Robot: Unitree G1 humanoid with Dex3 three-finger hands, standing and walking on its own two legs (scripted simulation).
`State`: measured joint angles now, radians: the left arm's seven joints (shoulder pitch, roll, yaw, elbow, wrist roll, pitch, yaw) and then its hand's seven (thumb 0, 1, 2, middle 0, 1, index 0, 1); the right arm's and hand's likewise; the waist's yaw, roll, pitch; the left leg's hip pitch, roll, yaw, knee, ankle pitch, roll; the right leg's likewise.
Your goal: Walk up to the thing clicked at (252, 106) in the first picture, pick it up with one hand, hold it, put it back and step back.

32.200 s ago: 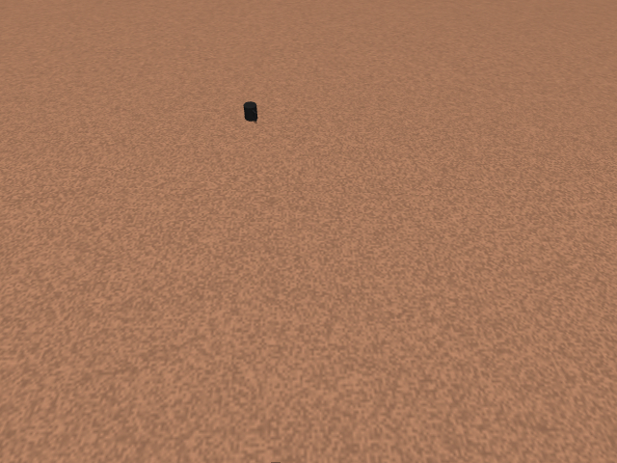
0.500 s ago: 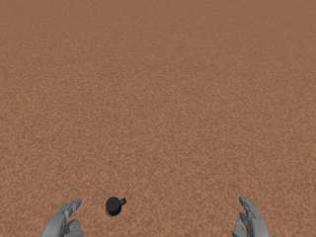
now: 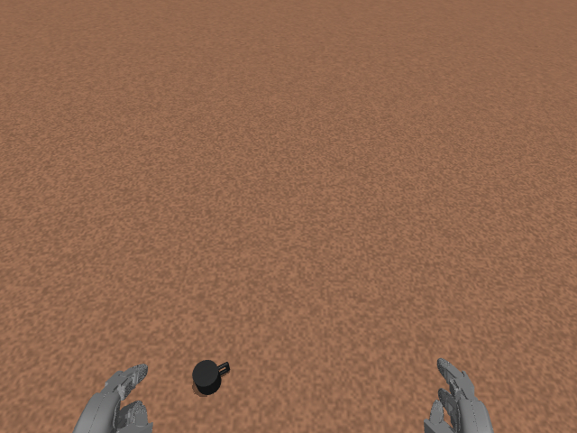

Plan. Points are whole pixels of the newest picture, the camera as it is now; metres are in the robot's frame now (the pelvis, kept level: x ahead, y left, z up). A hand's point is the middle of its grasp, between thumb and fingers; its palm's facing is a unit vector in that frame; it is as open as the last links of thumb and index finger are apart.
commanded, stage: home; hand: left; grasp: from above
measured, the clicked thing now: (212, 374) +0.42 +0.21 -0.67
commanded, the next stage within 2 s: stand in 0.16 s
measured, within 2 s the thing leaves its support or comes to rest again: neither
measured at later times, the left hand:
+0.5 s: hand out of the picture +0.13 +0.23 -0.10, palm faces +0.03 -0.95 -0.32, open 7.4 cm
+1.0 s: hand out of the picture +0.02 +0.25 -0.10, palm faces +0.04 -0.95 -0.32, open 7.4 cm
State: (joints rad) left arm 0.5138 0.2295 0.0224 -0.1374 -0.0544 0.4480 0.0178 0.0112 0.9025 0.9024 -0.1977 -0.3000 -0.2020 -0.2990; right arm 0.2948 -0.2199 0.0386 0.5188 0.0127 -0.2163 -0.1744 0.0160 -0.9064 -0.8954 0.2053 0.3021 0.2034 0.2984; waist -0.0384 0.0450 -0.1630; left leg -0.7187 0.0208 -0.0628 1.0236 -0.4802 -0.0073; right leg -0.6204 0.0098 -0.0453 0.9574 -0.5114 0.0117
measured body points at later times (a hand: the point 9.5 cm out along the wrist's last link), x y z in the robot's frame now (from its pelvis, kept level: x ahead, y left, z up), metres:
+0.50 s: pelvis -0.01 +0.01 +0.03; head +0.01 +0.02 +0.48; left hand +0.12 +0.28 -0.07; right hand +0.12 -0.26 -0.08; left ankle +0.02 +0.12 -0.68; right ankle -0.02 -0.13 -0.68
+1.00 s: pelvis -0.01 +0.02 +0.06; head -0.02 +0.02 +0.51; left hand +0.02 +0.30 -0.08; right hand +0.06 -0.25 -0.07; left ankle +0.02 +0.12 -0.68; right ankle -0.02 -0.13 -0.68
